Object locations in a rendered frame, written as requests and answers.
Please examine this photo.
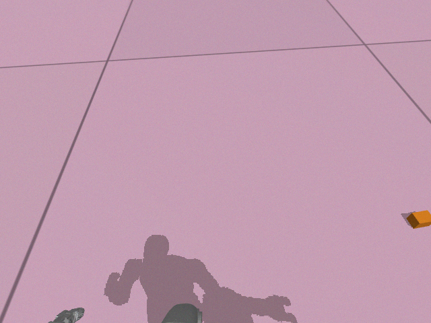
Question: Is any small box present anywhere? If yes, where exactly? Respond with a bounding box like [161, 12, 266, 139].
[406, 210, 431, 229]

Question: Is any left robot hand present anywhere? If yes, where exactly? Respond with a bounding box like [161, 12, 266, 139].
[48, 308, 85, 323]

